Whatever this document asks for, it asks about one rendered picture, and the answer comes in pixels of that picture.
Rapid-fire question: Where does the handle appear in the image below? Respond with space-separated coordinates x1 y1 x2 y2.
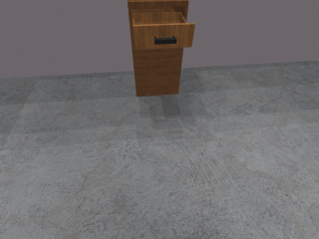
154 36 177 45

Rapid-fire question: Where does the drawer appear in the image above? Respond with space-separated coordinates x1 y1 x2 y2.
132 12 195 50

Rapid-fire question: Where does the cabinet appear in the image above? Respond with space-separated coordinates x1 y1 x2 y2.
128 0 189 97

